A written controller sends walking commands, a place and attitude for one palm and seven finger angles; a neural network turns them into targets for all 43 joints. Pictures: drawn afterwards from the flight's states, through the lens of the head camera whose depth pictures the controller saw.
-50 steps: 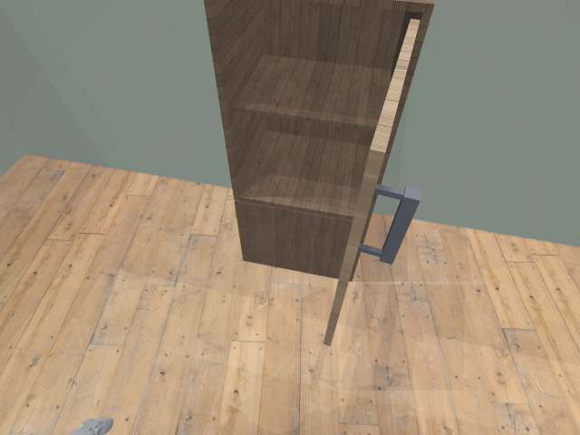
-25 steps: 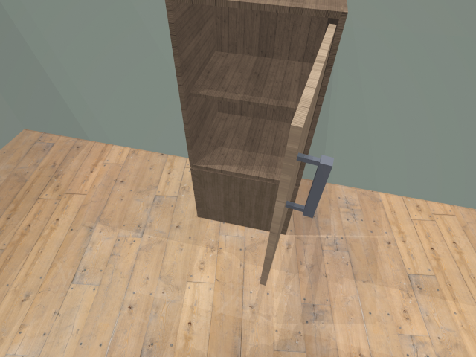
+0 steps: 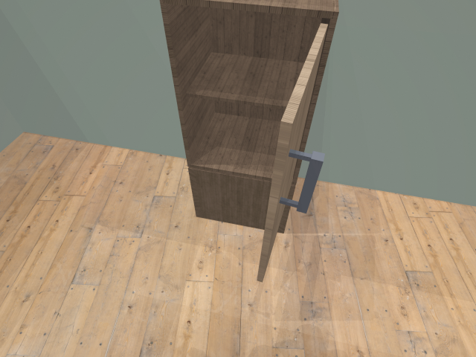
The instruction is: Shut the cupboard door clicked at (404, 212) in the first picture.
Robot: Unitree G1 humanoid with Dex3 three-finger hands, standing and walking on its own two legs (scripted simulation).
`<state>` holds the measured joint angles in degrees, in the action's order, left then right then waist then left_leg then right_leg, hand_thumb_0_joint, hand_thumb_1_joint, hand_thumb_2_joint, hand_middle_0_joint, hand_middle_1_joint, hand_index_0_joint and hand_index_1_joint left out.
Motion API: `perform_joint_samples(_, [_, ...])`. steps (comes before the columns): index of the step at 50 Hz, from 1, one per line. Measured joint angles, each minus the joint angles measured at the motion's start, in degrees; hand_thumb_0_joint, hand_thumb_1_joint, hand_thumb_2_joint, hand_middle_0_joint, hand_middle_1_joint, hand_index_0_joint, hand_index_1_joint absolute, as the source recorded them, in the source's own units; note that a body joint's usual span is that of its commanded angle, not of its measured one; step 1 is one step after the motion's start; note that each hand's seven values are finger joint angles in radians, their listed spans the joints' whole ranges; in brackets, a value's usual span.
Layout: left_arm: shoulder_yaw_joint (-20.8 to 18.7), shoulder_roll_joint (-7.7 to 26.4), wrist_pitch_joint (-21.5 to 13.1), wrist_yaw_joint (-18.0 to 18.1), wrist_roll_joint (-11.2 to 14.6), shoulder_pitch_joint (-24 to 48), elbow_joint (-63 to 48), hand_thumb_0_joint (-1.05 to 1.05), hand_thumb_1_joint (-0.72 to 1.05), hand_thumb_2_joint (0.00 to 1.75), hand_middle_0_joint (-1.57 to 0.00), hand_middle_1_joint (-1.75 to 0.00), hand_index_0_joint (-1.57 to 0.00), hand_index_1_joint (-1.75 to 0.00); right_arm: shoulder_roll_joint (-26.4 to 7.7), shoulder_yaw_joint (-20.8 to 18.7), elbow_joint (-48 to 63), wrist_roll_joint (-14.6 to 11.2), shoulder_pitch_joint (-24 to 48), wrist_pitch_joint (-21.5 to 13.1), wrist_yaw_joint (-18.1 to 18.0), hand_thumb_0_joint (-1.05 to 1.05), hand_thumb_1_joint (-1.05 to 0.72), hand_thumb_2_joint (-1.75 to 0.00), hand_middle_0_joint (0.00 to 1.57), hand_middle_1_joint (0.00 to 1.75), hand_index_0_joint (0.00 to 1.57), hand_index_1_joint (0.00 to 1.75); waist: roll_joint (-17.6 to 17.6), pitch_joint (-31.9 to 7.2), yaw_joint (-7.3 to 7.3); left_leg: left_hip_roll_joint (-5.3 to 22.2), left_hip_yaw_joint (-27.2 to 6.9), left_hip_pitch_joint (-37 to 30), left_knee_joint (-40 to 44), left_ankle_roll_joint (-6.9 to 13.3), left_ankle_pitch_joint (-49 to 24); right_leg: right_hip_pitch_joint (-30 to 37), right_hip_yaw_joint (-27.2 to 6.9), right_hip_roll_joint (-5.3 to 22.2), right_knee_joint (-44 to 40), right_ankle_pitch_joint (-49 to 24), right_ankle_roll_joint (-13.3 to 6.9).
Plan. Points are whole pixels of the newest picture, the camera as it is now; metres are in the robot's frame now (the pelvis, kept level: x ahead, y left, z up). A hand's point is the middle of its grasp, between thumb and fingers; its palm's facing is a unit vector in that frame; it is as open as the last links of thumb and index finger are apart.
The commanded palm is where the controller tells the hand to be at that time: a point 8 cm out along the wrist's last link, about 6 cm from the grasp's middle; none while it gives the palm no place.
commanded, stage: look at it before walking up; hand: left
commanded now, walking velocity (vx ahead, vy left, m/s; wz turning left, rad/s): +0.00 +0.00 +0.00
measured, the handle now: (299, 182) +0.43 -0.09 +0.05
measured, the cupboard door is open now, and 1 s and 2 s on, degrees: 83 83 83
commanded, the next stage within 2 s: walk around to get in front in 0.54 s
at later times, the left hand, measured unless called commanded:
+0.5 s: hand out of the picture +0.08 +0.25 -0.16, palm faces -0.02 -0.94 -0.33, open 7.4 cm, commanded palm none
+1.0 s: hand out of the picture +0.06 +0.20 -0.18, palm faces -0.14 -0.95 -0.28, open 7.4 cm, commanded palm none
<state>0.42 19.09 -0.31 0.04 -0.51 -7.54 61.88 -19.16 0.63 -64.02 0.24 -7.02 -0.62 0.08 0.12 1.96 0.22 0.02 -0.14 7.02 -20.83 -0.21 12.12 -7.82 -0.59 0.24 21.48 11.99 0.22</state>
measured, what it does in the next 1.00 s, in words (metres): stands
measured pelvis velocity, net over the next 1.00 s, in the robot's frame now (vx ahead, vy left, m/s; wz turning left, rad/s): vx -0.01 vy -0.01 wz -0.17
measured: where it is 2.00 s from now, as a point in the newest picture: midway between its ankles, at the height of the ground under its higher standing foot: outside the picture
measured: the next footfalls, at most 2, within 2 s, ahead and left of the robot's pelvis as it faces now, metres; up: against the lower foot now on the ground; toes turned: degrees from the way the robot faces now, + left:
left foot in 1.46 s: +0.05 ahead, +0.12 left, +0.00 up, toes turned -26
right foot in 1.90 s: -0.10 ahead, -0.08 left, +0.00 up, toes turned -46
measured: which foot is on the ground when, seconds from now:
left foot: down 0.00-1.00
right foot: down 0.00-1.00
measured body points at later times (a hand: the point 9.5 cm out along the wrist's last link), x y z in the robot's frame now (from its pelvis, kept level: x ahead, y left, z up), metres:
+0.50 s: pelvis +0.00 +0.00 +0.00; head +0.01 +0.00 +0.45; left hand +0.08 +0.30 -0.13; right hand +0.08 -0.29 -0.13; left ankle -0.01 +0.12 -0.75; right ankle +0.00 -0.12 -0.75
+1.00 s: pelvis -0.01 -0.01 -0.02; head +0.01 -0.02 +0.43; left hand +0.07 +0.25 -0.16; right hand +0.03 -0.27 -0.17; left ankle -0.01 +0.12 -0.75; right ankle -0.01 -0.11 -0.74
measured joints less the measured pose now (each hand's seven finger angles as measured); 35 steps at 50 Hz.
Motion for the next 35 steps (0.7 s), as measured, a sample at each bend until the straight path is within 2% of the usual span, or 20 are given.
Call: perform_joint_samples(35, [-0.1, 0.3, 0.0, 0.0, -0.1, -0.7, 0.4, 0.01, 0.9, 0.9, -0.21, -0.3, -0.2, -0.3, 0.1, 0.0, 0.1, -0.1, 0.8, -0.1, -0.2, 0.01, -0.91, -0.9, 0.21, 0.3, 0.2, 0.3, -0.3, 0.2, -0.51, 0.0, 0.1, -0.9, 1.3, 0.1, -0.4, 1.0, -0.1, 0.1, -1.6, -0.6, 0.2])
